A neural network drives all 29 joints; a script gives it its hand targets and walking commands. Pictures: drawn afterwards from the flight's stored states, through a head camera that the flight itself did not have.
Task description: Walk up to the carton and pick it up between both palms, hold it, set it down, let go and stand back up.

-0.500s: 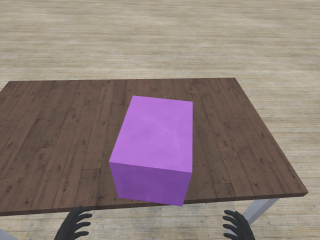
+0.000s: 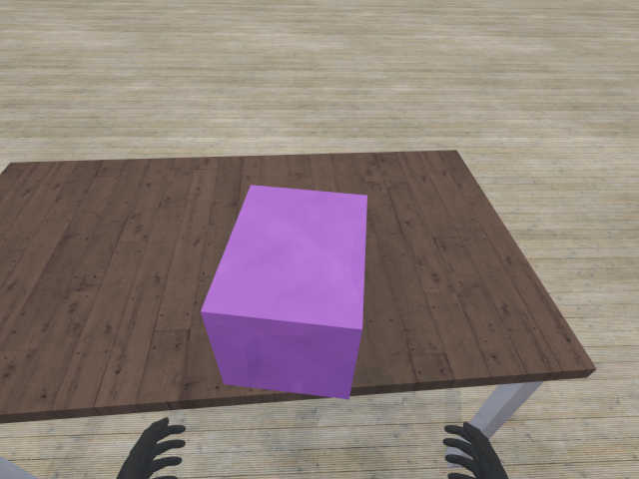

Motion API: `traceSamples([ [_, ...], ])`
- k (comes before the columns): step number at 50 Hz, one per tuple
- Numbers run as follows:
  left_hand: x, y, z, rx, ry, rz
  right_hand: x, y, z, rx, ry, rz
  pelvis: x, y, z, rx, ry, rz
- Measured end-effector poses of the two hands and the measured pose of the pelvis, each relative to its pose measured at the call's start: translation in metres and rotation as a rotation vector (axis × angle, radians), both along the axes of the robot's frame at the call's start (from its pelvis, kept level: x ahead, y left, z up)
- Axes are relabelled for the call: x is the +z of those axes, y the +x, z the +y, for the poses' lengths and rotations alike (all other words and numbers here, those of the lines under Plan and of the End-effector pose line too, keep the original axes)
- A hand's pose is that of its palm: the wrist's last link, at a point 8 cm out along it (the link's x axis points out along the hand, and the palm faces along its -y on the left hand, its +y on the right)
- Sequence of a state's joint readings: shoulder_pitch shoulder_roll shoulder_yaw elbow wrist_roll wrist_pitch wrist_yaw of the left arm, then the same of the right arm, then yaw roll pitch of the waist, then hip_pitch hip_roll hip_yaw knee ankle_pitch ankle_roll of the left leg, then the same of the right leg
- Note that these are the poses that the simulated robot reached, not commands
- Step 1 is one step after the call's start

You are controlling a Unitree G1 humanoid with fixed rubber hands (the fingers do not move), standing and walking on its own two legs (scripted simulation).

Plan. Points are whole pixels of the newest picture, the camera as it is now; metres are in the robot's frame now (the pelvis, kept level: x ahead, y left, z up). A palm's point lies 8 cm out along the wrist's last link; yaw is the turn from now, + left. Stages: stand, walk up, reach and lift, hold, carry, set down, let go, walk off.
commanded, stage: set down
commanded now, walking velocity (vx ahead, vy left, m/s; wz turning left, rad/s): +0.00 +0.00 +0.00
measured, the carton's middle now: (297, 287) +0.43 +0.04 -0.03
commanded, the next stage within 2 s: let go in 0.72 s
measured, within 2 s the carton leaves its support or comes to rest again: neither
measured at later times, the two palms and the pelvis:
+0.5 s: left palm out of the picture +0.16 +0.21 -0.08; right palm out of the picture +0.16 -0.23 -0.08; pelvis +0.00 -0.01 +0.00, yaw +0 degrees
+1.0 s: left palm (149, 474) +0.17 +0.22 -0.08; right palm out of the picture +0.15 -0.23 -0.08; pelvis +0.01 +0.00 +0.00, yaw -1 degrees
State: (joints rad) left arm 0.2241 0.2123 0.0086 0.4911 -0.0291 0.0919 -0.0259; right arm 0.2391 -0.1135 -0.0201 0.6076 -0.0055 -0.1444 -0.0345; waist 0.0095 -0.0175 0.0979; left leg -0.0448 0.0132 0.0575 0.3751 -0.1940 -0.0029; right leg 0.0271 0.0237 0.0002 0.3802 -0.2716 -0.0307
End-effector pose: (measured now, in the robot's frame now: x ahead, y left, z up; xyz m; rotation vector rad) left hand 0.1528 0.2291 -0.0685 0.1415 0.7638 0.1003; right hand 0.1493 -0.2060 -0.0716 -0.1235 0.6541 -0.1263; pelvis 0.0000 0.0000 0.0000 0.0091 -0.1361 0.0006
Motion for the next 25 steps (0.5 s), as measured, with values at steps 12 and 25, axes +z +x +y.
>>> traceSamples([
  [12, -0.006, 0.002, -0.006, 0.011, 0.018, 0.039, -0.005, 0.001, -0.016, 0.015, -0.021, 0.037, -0.001, -0.004, -0.010, 0.002, 0.007, 0.018],
  [25, -0.013, 0.005, -0.014, 0.011, 0.022, 0.065, -0.009, 0.006, -0.028, 0.024, -0.030, 0.057, -0.002, 0.001, -0.013, 0.004, 0.008, 0.039],
])
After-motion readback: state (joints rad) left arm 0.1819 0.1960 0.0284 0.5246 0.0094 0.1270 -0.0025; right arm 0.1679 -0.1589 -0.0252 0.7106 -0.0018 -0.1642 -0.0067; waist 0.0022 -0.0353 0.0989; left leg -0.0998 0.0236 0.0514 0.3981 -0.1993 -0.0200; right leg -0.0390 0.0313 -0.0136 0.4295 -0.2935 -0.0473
